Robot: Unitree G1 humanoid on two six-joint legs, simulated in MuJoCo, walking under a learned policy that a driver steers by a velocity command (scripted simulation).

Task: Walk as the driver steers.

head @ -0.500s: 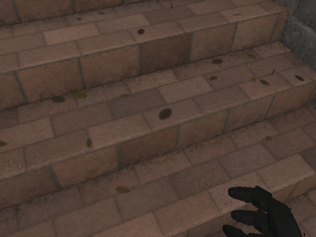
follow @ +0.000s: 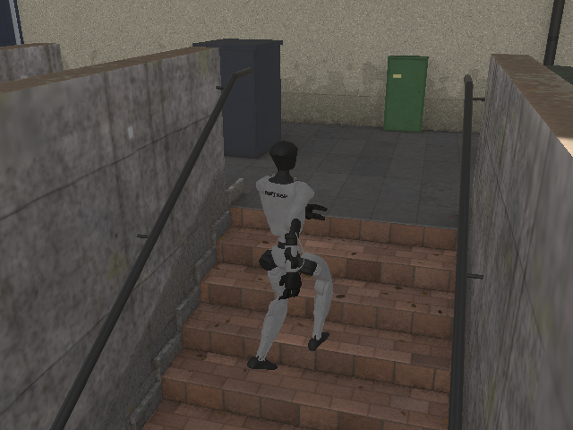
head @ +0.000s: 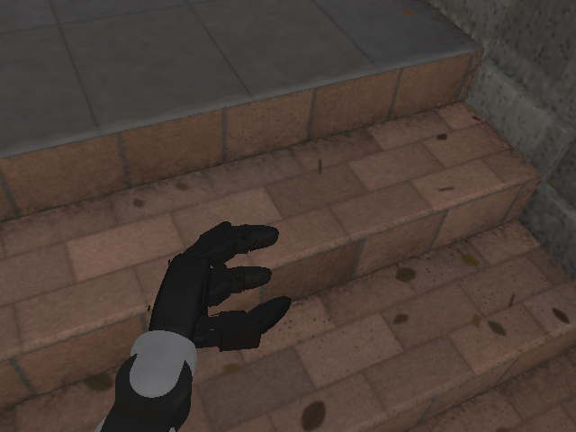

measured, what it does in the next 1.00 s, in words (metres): climbs, turning left: left foot, then right foot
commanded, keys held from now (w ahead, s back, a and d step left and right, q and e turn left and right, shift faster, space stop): q+shift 0.54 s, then shift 0.06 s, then e+shift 0.18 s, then w+e+shift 0.22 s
